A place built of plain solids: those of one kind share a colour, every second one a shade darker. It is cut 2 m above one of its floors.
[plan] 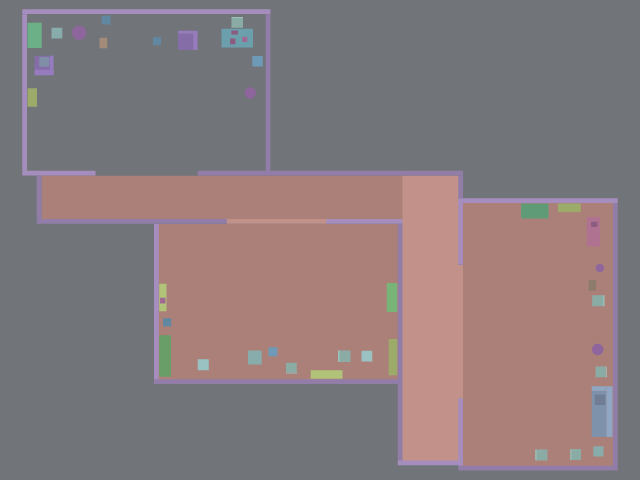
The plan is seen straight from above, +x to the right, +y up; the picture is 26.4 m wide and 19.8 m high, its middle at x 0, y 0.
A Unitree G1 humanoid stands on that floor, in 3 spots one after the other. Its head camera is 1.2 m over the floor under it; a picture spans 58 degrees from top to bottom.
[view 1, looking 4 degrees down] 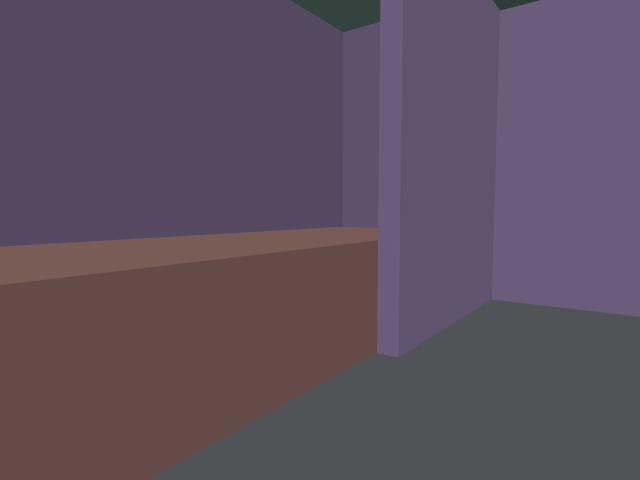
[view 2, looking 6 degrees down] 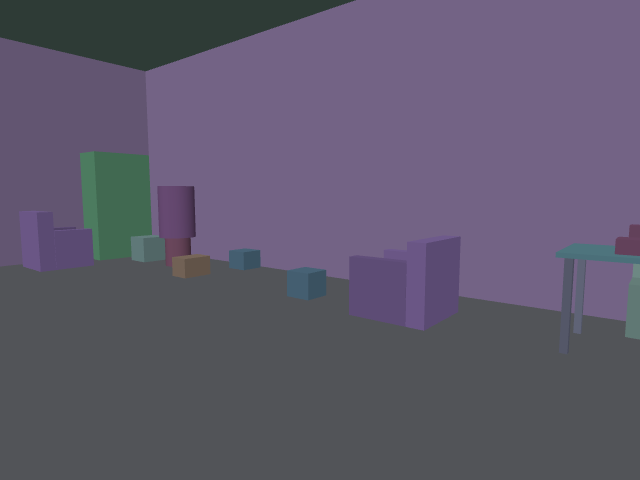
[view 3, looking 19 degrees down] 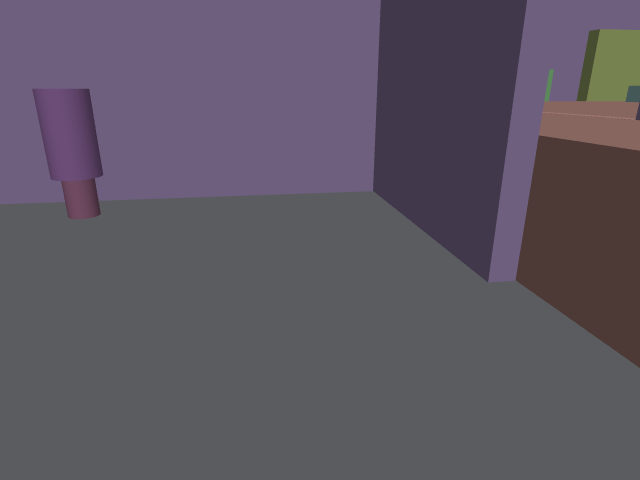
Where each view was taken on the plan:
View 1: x -6.10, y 4.36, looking -144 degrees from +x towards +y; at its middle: floor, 3.61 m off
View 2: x -3.42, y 4.36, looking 129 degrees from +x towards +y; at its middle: wall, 6.41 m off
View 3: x -7.46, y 4.36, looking -9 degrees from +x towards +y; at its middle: ground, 3.69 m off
